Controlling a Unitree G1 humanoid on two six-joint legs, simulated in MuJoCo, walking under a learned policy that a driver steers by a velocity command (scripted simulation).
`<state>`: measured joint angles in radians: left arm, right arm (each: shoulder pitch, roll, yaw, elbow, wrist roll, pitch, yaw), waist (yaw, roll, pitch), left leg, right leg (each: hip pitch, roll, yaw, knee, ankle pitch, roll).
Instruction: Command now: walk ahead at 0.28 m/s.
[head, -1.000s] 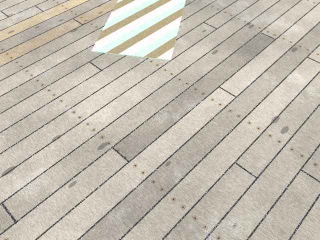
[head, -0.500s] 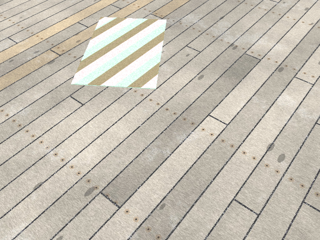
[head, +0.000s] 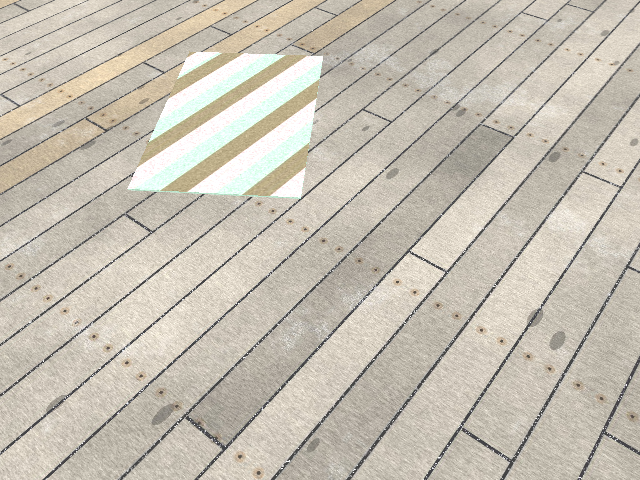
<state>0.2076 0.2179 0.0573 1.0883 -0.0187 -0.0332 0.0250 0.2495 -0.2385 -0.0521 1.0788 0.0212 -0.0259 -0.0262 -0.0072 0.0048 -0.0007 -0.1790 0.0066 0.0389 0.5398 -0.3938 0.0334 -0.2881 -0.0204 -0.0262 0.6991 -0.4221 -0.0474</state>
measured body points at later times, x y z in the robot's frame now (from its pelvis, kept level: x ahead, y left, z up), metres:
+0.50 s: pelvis +0.20 -0.01 +0.00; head +0.22 -0.01 +0.45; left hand +0.09 +0.22 -0.14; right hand +0.43 -0.21 -0.11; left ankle +0.37 +0.13 -0.70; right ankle +0.03 -0.12 -0.73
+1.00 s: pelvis +0.48 +0.05 +0.01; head +0.50 +0.08 +0.46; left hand +0.60 +0.37 -0.08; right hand +0.61 -0.20 -0.11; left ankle +0.37 +0.11 -0.73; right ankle +0.71 -0.02 -0.70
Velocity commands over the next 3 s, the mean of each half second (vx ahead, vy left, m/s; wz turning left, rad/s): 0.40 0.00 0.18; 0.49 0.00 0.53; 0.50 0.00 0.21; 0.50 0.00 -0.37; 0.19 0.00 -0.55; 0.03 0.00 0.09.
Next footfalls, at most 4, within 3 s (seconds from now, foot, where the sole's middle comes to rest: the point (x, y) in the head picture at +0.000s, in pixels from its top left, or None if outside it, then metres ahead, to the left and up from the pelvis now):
0.58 left None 0.41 0.12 -0.77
1.08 right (329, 393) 0.74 0.02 -0.77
1.58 left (179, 353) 0.85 0.37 -0.77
2.10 right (249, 244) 1.20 0.23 -0.77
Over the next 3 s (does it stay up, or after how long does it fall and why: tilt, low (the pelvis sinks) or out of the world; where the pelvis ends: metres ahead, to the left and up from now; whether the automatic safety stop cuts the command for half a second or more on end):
stays up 1.13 0.34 0.01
